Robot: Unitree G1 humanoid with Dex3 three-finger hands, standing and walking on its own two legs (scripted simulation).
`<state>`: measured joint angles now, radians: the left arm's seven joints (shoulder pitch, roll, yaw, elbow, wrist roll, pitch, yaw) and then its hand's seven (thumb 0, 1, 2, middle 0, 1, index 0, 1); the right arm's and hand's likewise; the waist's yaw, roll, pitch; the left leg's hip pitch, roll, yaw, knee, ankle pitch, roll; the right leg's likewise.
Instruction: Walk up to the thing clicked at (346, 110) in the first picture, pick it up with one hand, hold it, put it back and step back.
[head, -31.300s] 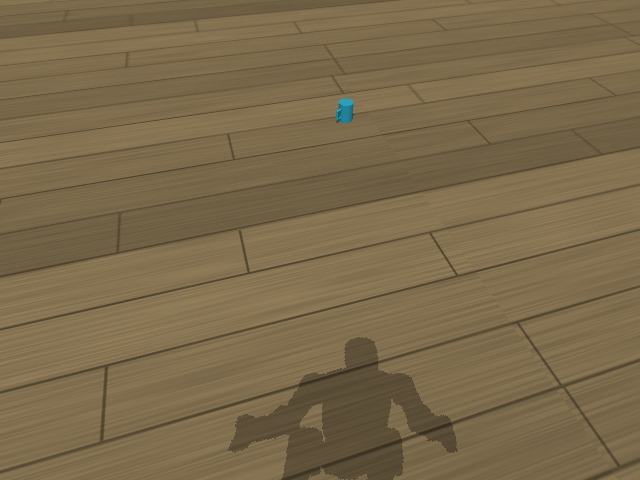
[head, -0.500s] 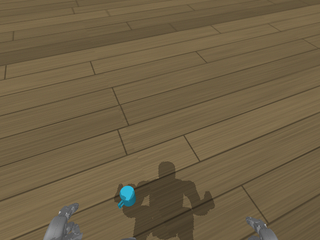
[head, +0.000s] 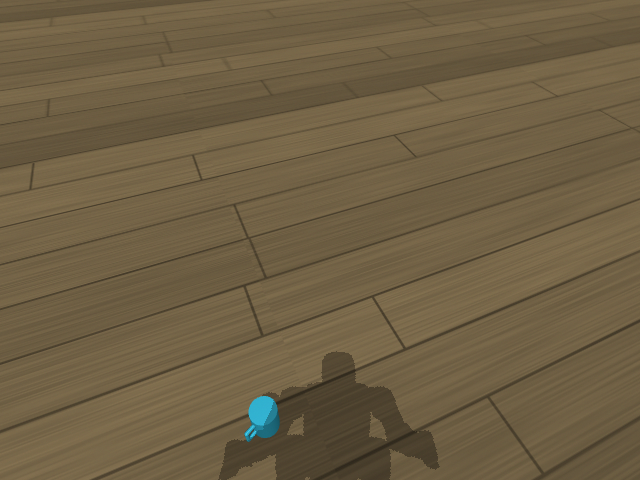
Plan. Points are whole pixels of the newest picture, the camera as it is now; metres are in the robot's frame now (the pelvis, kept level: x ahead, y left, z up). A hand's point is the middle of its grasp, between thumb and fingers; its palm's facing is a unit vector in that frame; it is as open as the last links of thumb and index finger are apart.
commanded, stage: stand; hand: left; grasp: from above
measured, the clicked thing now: (260, 422) +0.43 +0.19 -0.72
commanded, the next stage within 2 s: step back in 1.84 s
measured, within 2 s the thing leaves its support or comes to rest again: neither
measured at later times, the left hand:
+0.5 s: hand out of the picture +0.03 +0.23 -0.16, palm faces +0.03 -0.94 -0.33, open 7.4 cm
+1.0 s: hand out of the picture +0.07 +0.22 -0.15, palm faces +0.02 -0.95 -0.32, open 7.4 cm
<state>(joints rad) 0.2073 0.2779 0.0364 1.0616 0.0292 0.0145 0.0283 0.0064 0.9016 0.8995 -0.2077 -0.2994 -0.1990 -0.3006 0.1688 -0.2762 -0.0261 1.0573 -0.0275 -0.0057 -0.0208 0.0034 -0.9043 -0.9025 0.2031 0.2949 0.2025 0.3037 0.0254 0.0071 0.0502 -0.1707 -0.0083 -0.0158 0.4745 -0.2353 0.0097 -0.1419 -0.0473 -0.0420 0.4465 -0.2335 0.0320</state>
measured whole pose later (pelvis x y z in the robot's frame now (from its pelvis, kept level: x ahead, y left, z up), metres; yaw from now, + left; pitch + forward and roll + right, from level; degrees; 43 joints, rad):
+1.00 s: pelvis +0.01 -0.02 +0.01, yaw +0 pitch -3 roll +0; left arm 0.12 0.30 0.03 1.16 0.01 -0.01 0.01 0.00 0.90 0.90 -0.21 -0.30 -0.20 -0.30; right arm 0.13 -0.32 0.00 1.14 -0.02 -0.01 -0.01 0.00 -0.91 -0.90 0.20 0.29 0.20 0.30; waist 0.01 0.02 0.06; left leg -0.12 0.02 -0.02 0.35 -0.18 -0.02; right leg -0.09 -0.02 -0.05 0.33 -0.18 0.01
